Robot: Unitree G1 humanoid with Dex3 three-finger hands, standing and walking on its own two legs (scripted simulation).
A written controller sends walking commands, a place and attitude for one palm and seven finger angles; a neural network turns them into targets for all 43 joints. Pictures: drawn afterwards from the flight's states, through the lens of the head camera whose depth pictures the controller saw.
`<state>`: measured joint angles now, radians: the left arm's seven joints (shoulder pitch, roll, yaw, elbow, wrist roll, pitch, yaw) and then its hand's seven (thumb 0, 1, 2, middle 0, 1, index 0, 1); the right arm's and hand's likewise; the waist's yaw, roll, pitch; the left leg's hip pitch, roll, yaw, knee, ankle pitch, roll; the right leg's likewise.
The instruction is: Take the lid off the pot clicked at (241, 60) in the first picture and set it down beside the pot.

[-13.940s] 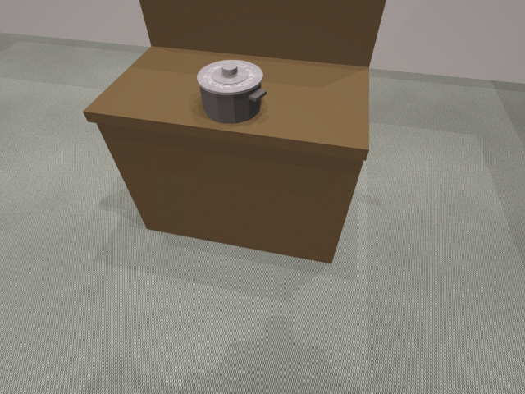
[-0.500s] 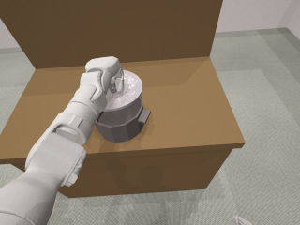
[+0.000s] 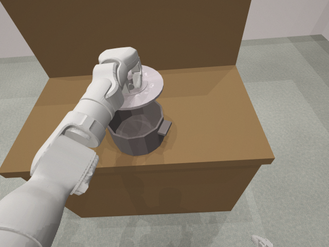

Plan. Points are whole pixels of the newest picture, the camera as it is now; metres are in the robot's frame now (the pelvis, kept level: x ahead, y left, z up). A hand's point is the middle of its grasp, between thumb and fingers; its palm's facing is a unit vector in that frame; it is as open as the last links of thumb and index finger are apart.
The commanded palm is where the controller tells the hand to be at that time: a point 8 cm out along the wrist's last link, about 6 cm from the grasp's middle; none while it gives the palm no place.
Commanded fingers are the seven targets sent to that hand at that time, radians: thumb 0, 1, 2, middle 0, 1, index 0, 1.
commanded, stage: lift the lid straight up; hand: left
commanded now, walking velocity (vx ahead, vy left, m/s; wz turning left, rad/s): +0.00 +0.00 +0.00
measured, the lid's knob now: (127, 77) +0.52 +0.09 +0.14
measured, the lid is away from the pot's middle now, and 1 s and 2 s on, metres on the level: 0.01 0.06 0.16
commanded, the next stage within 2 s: move the lid sideways beside the pot in 0.48 s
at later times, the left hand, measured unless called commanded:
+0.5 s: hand (124, 71) +0.49 +0.08 +0.18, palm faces -0.26 -0.05 -0.96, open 3.8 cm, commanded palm +0.48 +0.09 +0.26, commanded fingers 0.00 0.63 1.03 -0.77 -1.05 -1.20 -1.16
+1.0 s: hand (102, 74) +0.49 +0.14 +0.18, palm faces -0.28 -0.06 -0.96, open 3.8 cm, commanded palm +0.47 +0.14 +0.26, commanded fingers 0.00 0.63 1.03 -0.77 -1.05 -1.20 -1.16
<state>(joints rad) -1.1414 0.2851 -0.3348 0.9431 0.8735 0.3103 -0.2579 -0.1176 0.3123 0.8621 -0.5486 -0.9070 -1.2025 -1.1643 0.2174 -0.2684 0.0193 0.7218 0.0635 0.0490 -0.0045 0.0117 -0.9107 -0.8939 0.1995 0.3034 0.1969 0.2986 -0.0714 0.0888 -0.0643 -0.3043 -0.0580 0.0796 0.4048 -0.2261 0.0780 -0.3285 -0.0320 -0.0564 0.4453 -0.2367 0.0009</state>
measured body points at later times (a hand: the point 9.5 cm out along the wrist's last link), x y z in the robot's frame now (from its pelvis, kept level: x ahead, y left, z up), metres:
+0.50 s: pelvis +0.00 +0.00 +0.00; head +0.04 -0.03 +0.45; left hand +0.50 +0.08 +0.24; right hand +0.09 -0.26 -0.14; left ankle -0.02 +0.07 -0.74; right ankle -0.01 -0.12 -0.74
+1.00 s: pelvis +0.01 +0.00 +0.00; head +0.05 -0.02 +0.45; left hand +0.50 +0.14 +0.23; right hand +0.10 -0.26 -0.13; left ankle -0.02 +0.07 -0.74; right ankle -0.01 -0.12 -0.74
